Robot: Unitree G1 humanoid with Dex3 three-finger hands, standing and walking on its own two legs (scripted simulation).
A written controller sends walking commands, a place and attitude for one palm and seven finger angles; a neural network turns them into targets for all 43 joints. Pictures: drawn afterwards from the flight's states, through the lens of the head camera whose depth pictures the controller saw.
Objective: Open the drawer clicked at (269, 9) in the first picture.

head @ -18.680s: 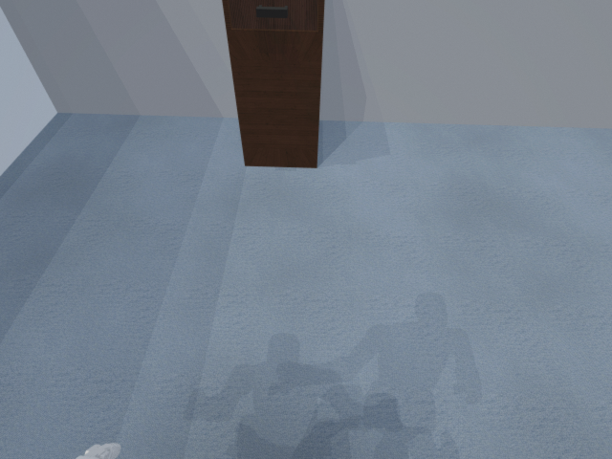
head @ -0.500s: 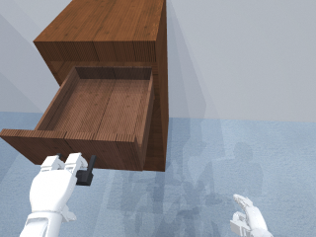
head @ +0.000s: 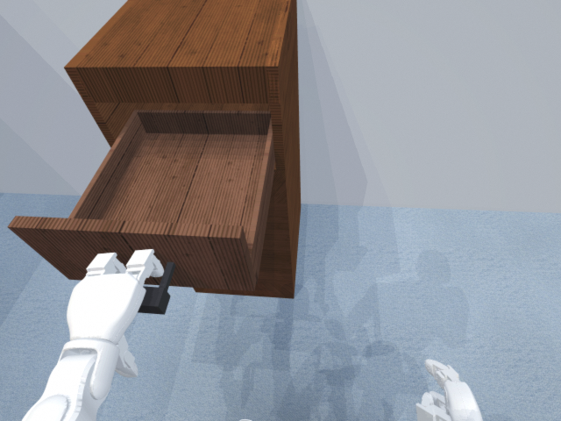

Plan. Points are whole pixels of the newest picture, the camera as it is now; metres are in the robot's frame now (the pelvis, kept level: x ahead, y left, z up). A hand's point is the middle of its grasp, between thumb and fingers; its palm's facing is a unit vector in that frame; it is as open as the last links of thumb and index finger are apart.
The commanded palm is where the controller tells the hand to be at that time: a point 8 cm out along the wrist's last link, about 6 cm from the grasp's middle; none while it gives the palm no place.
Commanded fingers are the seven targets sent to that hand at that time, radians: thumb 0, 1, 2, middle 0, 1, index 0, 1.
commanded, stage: lift the hand off the handle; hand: left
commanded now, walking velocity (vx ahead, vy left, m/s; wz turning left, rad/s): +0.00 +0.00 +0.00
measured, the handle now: (133, 282) +0.29 +0.26 +0.03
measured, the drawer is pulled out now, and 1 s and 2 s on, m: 0.29 0.29 0.29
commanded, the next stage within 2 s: draw the hand back to the body in 1.16 s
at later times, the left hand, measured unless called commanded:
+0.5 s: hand (98, 289) +0.25 +0.26 +0.09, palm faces +0.04 -0.08 -1.00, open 13.6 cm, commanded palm +0.23 +0.26 +0.15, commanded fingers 0.00 -0.50 0.30 -0.30 -1.20 -0.30 -1.20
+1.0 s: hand (80, 248) +0.26 +0.25 +0.16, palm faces +0.09 -0.07 -0.99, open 13.8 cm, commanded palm +0.23 +0.25 +0.22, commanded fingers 0.00 -0.50 0.30 -0.30 -1.20 -0.30 -1.20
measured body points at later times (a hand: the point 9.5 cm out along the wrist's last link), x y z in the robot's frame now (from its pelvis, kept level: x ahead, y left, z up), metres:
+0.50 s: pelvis +0.01 +0.01 +0.02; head +0.02 -0.02 +0.47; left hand +0.24 +0.26 +0.14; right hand +0.23 -0.19 -0.08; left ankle +0.01 +0.13 -0.71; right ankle +0.00 -0.10 -0.71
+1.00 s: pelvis +0.02 +0.02 +0.03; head +0.02 -0.03 +0.48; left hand +0.25 +0.25 +0.22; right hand +0.24 -0.18 -0.07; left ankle +0.01 +0.13 -0.71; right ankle +0.00 -0.10 -0.71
